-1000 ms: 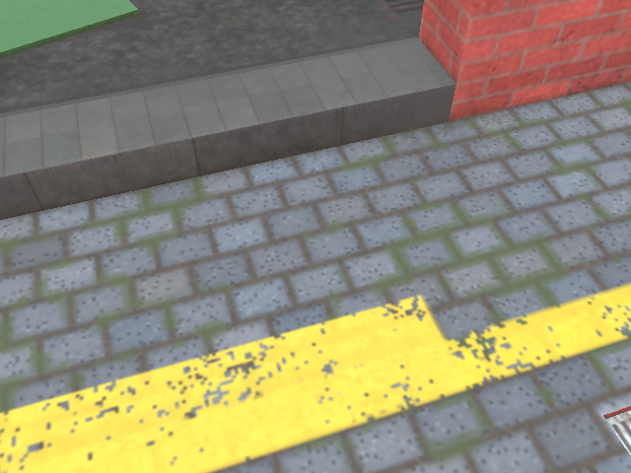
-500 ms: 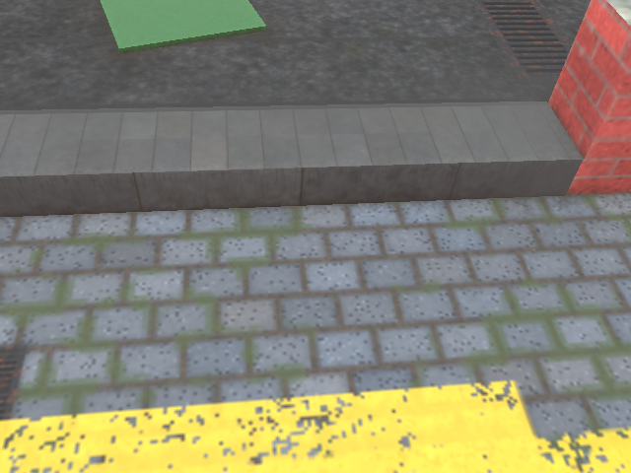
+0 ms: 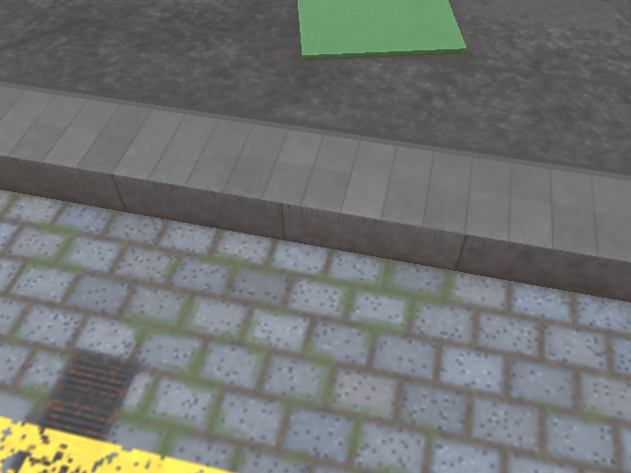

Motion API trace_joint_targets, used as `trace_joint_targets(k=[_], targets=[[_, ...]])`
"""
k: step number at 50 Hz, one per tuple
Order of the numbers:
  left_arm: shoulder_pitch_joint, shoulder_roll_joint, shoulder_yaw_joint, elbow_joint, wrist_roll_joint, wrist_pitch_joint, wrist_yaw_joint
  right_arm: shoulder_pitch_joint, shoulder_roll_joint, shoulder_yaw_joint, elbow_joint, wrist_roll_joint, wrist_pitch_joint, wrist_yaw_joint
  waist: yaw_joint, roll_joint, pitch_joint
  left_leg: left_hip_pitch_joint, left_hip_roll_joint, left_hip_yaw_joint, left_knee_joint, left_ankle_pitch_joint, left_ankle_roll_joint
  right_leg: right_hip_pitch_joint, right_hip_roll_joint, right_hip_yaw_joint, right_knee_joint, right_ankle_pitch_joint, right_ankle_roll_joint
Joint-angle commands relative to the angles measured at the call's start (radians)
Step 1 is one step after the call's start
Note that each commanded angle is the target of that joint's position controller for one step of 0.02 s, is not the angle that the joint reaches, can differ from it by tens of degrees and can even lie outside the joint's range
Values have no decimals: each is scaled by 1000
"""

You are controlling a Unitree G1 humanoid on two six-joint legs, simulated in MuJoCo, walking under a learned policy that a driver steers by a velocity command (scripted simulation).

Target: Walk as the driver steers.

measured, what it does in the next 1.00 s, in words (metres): walks ahead: left foot, then right foot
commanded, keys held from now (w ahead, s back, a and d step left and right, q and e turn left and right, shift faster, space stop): w+q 0.04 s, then w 0.38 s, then w+e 0.58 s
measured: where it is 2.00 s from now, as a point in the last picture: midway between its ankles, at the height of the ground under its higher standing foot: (378, 236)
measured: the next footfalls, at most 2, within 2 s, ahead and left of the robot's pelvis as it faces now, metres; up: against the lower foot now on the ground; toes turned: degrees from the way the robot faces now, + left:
left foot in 0.34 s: +0.34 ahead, +0.18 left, +0.00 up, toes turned +9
right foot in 0.86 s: +0.61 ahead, +0.00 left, +0.00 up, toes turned -9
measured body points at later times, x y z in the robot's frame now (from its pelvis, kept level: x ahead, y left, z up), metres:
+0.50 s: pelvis +0.27 +0.09 +0.00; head +0.30 +0.11 +0.45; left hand +0.31 +0.37 -0.14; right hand +0.42 -0.16 -0.10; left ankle +0.30 +0.17 -0.74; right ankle +0.23 -0.08 -0.64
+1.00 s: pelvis +0.53 +0.05 -0.01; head +0.57 +0.04 +0.44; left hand +0.68 +0.31 -0.12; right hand +0.57 -0.21 -0.14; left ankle +0.43 +0.20 -0.64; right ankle +0.57 +0.00 -0.74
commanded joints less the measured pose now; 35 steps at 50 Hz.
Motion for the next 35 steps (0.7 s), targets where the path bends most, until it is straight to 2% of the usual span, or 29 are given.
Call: trace_joint_targets(k=[1,3,5,8,11,13,14,15,16,17,18,19,20,21,22,23,24,26,28,29,30,32,35], targets=[[3,92,24,-27,-5,-21,-5,36,-14,-6,-80,1,8,4,-15,-106,-21,-155,106,-38,-21,56,-3,107,-292,232,-242,68,-175],[26,121,34,-9,-6,-23,-5,-16,-15,-2,-114,-10,11,4,-8,-80,-7,-206,113,-46,-94,116,-12,113,-304,185,-259,131,-193],[51,138,38,7,-4,-19,-6,-53,-12,4,-130,-12,3,10,0,-71,-8,-221,105,-48,-203,206,-14,140,-294,133,-261,175,-194],[67,155,36,18,-17,-6,-6,-162,-5,16,-159,-16,-15,30,30,-70,14,-168,84,21,-417,339,-9,144,-257,45,-251,196,-166],[131,183,37,45,-33,10,-7,-269,-7,24,-200,-11,-21,48,68,-83,37,-138,65,75,-540,330,-4,196,-278,40,-231,151,-152],[159,198,39,65,-40,25,-7,-302,-27,20,-227,-8,-22,55,66,-100,46,-140,51,87,-592,245,15,269,-314,53,-197,173,-139],[162,205,40,72,-43,33,-5,-298,-40,16,-233,-10,-23,57,53,-111,41,-117,37,100,-618,201,30,297,-327,54,-166,224,-131],[152,214,40,73,-44,40,-3,-258,-58,7,-229,-14,-25,58,17,-124,13,-35,9,122,-653,182,48,307,-326,41,-101,353,-117],[138,212,36,75,-44,47,0,-142,-90,-14,-196,-19,-26,55,-55,-119,-56,137,-32,153,-701,213,72,287,-292,-3,48,511,-91],[148,180,23,70,-32,48,5,29,-151,-45,-143,-20,-23,45,-126,-98,-164,398,-33,132,-683,242,102,175,-242,-46,263,527,-56],[168,107,-4,31,-5,37,5,194,-257,-73,-119,-32,-15,26,-161,87,-304,730,214,-219,-694,229,197,-133,-153,-83,646,169,0],[241,41,-27,29,-12,9,-5,197,-288,-67,-120,-31,-19,30,-96,246,-422,876,379,-668,-868,122,320,-389,-16,71,890,-451,22],[163,147,2,26,-47,-5,-11,167,-189,-42,-121,-29,-26,36,-117,125,-333,814,348,-597,-896,101,276,-495,-75,152,974,-416,9],[95,155,6,1,-57,-10,-13,96,-155,-31,-128,-26,-31,38,-94,101,-208,679,311,-425,-899,195,239,-523,-120,130,952,-317,-5],[71,138,5,6,-44,-5,-6,18,-120,-21,-136,-27,-32,41,-58,24,-154,549,265,-302,-918,276,210,-476,-163,127,895,-230,-3],[75,132,11,12,-33,8,-4,-29,-86,-13,-141,-31,-37,45,-26,31,-111,451,228,-212,-954,330,191,-425,-189,133,840,-174,2],[105,117,12,22,-36,26,-6,-50,-69,-10,-136,-36,-44,46,2,49,-106,392,211,-159,-992,340,182,-364,-204,143,820,-132,6],[128,84,10,32,-38,55,-4,-49,-75,-16,-112,-41,-67,45,23,36,-83,343,203,-77,-1042,412,188,-340,-193,152,796,-80,19],[85,77,14,16,-38,66,2,-27,-84,-21,-86,-51,-75,34,16,23,-40,343,199,-5,-1068,449,179,-399,-176,188,736,-7,29],[74,43,1,11,57,90,-28,62,-81,-12,-36,-67,-65,31,18,-5,8,298,184,57,-1087,470,145,-379,-142,111,697,9,34],[49,33,2,0,57,98,-39,68,-75,-11,-27,-67,-63,31,14,18,29,294,164,100,-1089,472,129,-383,-138,106,642,60,32],[-4,36,-2,-15,33,97,-55,51,-72,-8,-27,-64,-63,29,-1,38,32,315,153,150,-1093,432,108,-366,-130,91,528,161,21],[-115,37,-10,-59,26,92,-67,72,-98,-15,-6,-63,-63,20,-33,33,47,405,188,175,-1108,387,110,-359,-124,50,377,194,3]])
